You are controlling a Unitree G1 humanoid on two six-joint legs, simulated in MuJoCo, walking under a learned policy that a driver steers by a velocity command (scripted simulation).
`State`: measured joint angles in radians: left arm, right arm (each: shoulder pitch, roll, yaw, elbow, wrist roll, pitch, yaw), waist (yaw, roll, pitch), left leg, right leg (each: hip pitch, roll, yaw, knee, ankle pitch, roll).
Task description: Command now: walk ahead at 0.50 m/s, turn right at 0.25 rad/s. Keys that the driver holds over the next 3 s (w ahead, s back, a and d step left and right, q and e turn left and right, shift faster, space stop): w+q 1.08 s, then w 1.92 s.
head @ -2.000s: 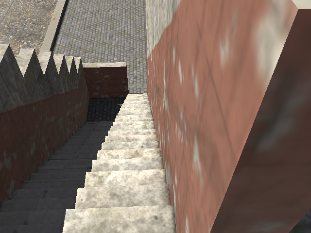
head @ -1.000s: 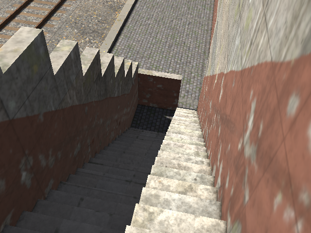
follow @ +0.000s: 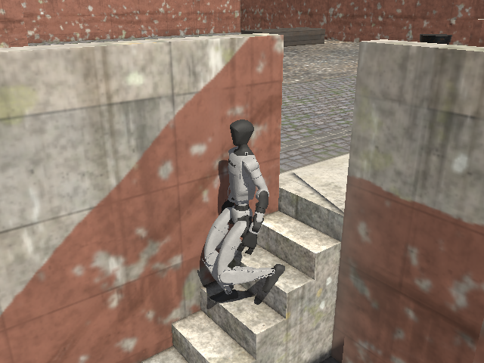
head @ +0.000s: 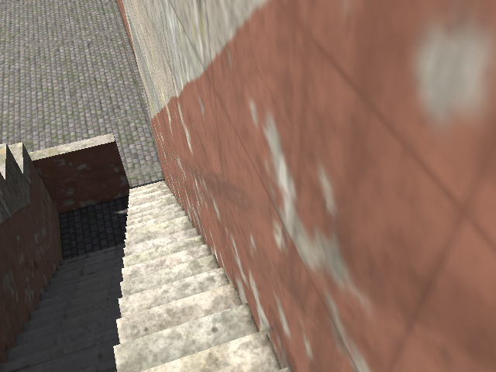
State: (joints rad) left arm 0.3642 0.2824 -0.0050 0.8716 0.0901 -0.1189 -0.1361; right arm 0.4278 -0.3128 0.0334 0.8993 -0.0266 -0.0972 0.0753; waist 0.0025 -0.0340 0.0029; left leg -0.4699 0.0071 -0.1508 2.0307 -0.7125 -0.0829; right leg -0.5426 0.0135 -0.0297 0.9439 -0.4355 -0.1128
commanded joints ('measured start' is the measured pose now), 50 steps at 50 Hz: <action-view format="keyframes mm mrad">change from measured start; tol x64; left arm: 1 38 63 -13 -86 -4 -43 -12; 50 -15 -99 -26 -189 7 -17 119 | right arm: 1 -44 -45 26 -222 80 -22 -70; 50 -179 -1 3 -103 -138 -42 -75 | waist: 1 -22 47 -26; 50 -16 -48 7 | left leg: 1 -680 100 -116 -223 355 -47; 16 -262 99 148 -1576 803 7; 25 742 210 -152 -1351 1531 362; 30 208 143 -388 -1449 340 387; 43 -400 -91 -161 -584 914 322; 46 -1102 11 -58 -537 127 139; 50 -148 75 82 -1002 821 93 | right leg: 1 256 -465 662 -328 390 -284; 4 -523 -357 479 -322 340 -226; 19 106 -360 458 75 30 -74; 25 -681 4 -32 1235 -452 212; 44 698 -272 687 -229 586 -335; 50 -172 -199 227 -40 -265 -59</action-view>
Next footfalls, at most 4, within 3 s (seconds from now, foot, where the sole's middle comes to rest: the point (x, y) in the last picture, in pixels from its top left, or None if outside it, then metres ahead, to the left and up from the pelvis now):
0.38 left None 0.24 0.19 -0.92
0.86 right None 0.39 0.00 -0.92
1.14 left None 0.44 0.32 -1.11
1.64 right None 0.73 0.24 -1.31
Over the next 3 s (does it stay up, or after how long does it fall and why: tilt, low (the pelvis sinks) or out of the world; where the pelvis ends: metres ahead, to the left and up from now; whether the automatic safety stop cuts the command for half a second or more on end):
stays up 1.16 0.41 -0.93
